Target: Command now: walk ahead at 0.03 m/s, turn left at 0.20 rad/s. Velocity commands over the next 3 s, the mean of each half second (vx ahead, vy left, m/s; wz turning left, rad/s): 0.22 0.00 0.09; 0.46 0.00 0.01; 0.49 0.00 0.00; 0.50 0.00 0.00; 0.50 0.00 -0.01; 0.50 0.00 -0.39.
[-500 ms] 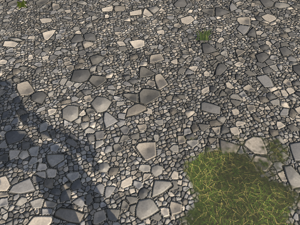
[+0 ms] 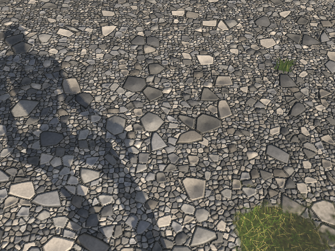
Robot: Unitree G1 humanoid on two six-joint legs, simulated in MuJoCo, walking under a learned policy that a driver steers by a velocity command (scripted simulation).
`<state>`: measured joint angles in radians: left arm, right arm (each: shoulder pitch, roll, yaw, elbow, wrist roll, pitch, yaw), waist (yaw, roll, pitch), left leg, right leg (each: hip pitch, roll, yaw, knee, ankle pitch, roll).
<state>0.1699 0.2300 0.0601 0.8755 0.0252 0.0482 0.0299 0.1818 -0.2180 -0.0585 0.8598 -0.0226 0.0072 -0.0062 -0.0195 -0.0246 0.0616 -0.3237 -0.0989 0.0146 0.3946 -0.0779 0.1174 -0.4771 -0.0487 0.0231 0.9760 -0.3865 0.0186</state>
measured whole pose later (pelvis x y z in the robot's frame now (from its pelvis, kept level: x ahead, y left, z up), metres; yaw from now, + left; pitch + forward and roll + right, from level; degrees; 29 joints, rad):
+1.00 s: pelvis +0.31 +0.04 +0.00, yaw +1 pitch +1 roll +1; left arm 0.06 0.21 0.05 0.89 0.03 -0.04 -0.04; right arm 0.45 -0.18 -0.03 1.05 -0.01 -0.10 0.00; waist -0.04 -0.03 0.04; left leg 0.09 -0.08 0.07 0.17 -0.28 0.07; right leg -0.63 -0.09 -0.06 0.68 -0.03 -0.04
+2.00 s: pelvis +0.87 +0.07 +0.01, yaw +1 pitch +0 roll +1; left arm 0.13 0.22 0.05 0.93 0.03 -0.03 -0.03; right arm 0.42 -0.19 -0.04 1.05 -0.01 -0.09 0.00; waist -0.03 -0.04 0.03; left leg -0.03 -0.08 0.10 0.22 -0.20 0.09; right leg -0.63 -0.12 -0.01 0.88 -0.10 -0.02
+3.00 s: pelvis +1.42 +0.06 +0.01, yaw -13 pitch +1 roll +1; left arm 0.23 0.27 0.09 0.90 0.03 -0.02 -0.03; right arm 0.27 -0.22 -0.06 0.92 -0.02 -0.10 -0.01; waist 0.00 -0.05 0.03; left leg -0.17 0.00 0.18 0.34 -0.19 0.05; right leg -0.56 -0.06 0.01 1.12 -0.25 -0.07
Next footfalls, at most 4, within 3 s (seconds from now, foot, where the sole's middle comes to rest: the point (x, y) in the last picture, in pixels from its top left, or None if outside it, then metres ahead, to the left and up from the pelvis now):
0.20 right None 0.02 -0.13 -0.77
0.62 left None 0.23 0.11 -0.77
1.12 right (178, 224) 0.56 -0.06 -0.77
1.66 left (135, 160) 0.87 0.13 -0.77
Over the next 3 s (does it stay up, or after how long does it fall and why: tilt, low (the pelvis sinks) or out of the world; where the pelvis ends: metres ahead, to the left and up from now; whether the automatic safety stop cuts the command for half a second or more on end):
stays up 1.42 0.06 0.01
